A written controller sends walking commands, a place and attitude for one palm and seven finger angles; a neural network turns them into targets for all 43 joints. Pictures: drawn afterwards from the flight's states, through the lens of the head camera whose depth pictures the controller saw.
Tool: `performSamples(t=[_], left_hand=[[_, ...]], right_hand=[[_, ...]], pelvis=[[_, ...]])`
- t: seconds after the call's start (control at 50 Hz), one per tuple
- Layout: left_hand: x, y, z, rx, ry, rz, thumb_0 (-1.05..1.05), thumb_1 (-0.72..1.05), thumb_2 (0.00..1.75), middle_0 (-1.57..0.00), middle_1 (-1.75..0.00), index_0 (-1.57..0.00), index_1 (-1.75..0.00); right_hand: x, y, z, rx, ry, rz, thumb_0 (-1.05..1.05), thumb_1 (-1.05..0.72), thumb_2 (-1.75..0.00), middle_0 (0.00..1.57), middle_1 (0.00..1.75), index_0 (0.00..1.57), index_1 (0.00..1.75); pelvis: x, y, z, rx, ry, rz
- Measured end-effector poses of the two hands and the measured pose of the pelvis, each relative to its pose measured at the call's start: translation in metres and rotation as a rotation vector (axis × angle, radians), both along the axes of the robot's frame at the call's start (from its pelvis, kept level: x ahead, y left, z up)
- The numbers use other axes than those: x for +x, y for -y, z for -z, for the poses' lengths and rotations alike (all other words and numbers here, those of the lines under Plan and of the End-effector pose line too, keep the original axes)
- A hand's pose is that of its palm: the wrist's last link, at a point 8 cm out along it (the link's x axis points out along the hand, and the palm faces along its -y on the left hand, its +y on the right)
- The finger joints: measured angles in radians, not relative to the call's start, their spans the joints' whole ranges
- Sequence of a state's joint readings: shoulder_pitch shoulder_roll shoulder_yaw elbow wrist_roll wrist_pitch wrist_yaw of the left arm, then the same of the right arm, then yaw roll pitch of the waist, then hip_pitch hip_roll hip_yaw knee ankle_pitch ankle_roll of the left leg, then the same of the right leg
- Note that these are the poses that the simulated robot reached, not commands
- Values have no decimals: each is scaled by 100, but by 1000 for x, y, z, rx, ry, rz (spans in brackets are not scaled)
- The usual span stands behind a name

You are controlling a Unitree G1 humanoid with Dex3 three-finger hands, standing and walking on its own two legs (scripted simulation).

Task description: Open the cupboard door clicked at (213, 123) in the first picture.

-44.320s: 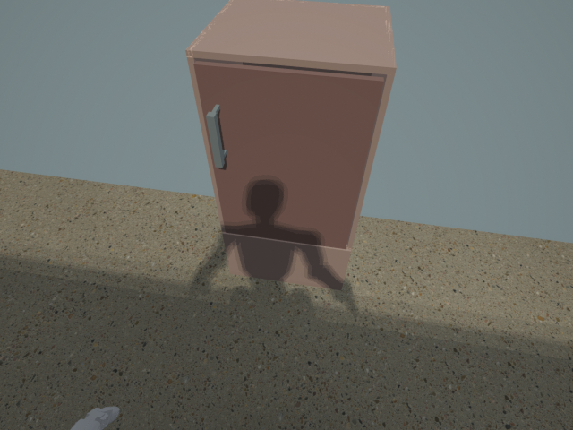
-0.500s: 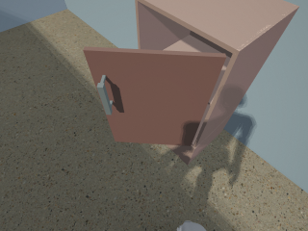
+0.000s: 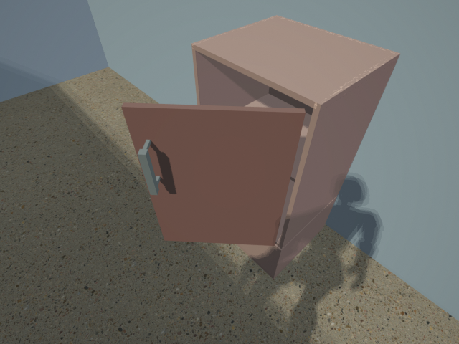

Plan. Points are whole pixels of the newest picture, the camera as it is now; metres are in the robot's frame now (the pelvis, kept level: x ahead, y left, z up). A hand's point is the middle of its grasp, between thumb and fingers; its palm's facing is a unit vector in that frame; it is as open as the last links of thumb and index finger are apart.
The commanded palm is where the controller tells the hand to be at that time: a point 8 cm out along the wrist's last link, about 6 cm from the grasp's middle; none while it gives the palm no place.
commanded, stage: come to a stop and stand still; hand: left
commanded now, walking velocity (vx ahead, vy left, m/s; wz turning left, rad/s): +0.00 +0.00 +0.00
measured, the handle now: (151, 168) +0.54 +0.24 -0.04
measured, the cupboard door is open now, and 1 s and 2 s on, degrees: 44 44 44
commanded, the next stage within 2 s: look again from close up in 0.08 s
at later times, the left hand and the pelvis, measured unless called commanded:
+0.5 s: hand out of the picture +0.01 +0.17 -0.17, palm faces +0.00 -0.98 -0.18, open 7.4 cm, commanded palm none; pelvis +0.01 +0.00 +0.00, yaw +0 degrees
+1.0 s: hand (112, 334) +0.16 +0.21 -0.06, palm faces +0.25 -0.95 -0.20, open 7.4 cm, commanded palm +0.11 +0.24 -0.07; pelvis +0.00 +0.02 -0.01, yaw +2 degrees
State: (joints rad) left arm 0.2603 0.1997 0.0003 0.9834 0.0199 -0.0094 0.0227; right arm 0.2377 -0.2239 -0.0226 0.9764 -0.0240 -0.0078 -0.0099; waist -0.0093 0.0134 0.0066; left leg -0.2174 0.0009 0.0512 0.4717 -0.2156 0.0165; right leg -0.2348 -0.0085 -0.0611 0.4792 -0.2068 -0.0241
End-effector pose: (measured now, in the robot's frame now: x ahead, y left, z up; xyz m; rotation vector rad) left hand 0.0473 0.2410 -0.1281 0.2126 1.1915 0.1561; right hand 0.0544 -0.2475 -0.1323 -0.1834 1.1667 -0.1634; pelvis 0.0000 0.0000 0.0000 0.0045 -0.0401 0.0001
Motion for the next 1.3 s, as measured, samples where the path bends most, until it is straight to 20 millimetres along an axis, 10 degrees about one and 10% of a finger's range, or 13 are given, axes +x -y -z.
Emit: performSamples(t=[0.34,0.86,0.96,1.1,1.2,1.3], left_hand=[[-41,14,8,-34,-143,-32,0,91,90,-20,-30,-19,-30],[-48,18,12,-83,-144,-93,1,92,90,-20,-30,-20,-30],[38,-20,-61,46,410,-145,5,94,89,-20,-32,-20,-32],[151,15,-128,-133,1113,51,2,80,84,-20,-39,-20,-39],[142,29,-83,-261,1184,179,1,67,79,-21,-46,-21,-46],[94,0,-37,-190,995,72,1,55,75,-23,-53,-23,-54]], right_hand=[[-68,-19,11,51,-237,35,0,-91,-90,20,30,20,30],[-55,-49,11,61,-193,39,1,-91,-90,20,30,20,30],[-9,-27,-2,-10,152,27,2,-92,-90,20,30,20,30],[84,-3,-28,-80,546,-72,1,-91,-90,20,30,20,30],[135,4,-42,-116,674,-161,1,-91,-90,20,30,20,30],[173,-3,-30,-115,687,-227,1,-90,-90,20,30,20,30]], pelvis=[[6,2,-4,-1,-1,-6],[7,-14,-2,-11,-2,0],[6,-18,6,-2,-10,-20],[-7,-15,36,1,-129,-29],[-8,-3,68,1,-206,-17],[-2,4,90,-20,-256,-29]])
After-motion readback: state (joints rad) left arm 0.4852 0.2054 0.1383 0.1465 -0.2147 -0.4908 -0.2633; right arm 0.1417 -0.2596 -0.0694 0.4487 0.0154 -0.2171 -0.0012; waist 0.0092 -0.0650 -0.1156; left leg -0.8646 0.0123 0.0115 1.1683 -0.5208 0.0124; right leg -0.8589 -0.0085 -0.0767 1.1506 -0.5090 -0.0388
